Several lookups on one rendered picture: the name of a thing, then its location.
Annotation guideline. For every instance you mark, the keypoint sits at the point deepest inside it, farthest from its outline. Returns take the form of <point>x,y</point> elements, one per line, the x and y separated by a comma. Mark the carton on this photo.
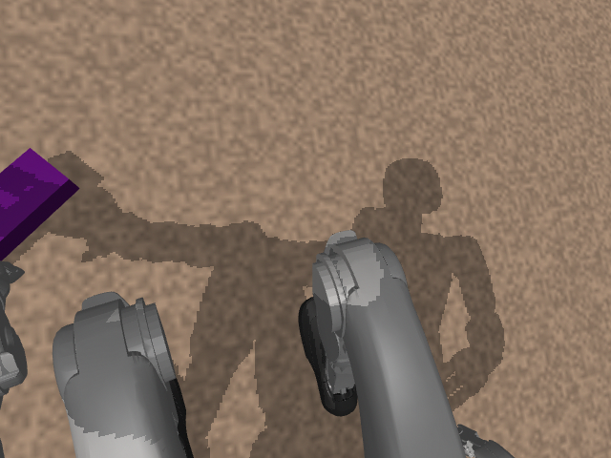
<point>31,190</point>

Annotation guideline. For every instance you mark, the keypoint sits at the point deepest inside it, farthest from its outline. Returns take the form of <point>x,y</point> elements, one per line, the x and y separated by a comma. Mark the left robot arm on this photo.
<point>13,363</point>

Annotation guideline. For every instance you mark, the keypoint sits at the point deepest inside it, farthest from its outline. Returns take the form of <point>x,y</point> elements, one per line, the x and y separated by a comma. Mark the left robot hand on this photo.
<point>14,272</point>

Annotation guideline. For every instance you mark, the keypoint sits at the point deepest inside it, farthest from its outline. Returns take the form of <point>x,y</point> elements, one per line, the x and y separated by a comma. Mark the right robot hand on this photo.
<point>478,448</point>

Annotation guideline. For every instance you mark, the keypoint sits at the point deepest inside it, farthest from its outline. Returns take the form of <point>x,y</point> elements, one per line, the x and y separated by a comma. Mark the left robot foot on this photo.
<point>181,411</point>

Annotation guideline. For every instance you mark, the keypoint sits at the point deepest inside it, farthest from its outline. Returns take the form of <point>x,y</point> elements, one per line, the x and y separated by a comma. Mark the right robot foot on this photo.
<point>336,404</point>

